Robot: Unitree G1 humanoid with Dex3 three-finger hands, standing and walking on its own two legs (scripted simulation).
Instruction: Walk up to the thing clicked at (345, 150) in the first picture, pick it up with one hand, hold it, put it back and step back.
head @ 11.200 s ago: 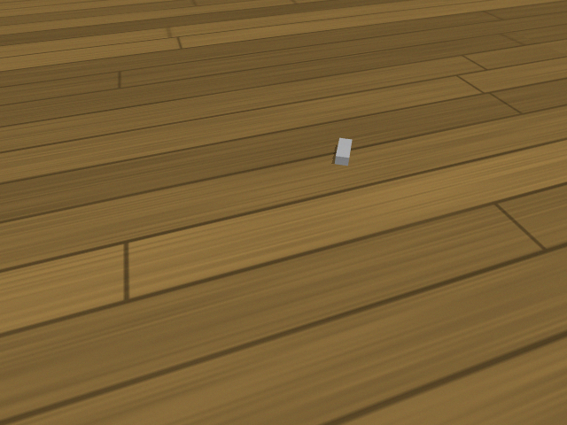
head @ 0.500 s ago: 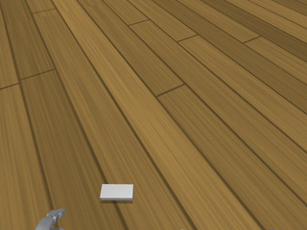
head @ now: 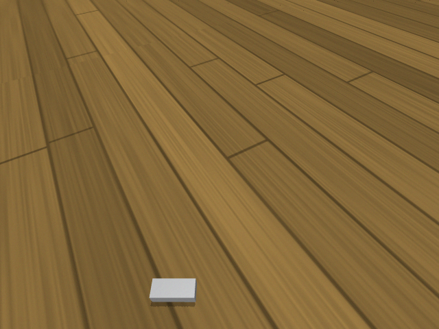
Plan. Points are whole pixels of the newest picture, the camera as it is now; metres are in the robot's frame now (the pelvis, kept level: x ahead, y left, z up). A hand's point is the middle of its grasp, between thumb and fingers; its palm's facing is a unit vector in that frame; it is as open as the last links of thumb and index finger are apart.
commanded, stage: walk up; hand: left
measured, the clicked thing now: (174, 290) +0.43 +0.25 -0.74
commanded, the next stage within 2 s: stand in 1.20 s
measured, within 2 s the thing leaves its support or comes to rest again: neither
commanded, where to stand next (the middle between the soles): +0.05 +0.01 m, yaw +0 degrees
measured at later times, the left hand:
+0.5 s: hand out of the picture +0.07 +0.27 -0.14, palm faces +0.02 -0.95 -0.33, open 7.4 cm
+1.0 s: hand out of the picture +0.08 +0.27 -0.14, palm faces +0.04 -0.94 -0.34, open 7.4 cm
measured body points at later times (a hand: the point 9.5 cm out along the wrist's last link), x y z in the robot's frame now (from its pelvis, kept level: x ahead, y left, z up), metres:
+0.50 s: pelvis +0.00 +0.02 +0.01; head +0.01 +0.02 +0.46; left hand +0.07 +0.32 -0.12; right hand +0.07 -0.28 -0.12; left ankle +0.02 +0.15 -0.73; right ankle +0.02 -0.13 -0.73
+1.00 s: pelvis +0.01 +0.01 +0.02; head +0.02 +0.01 +0.47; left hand +0.08 +0.31 -0.12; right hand +0.11 -0.29 -0.12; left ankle +0.02 +0.15 -0.73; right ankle +0.02 -0.13 -0.73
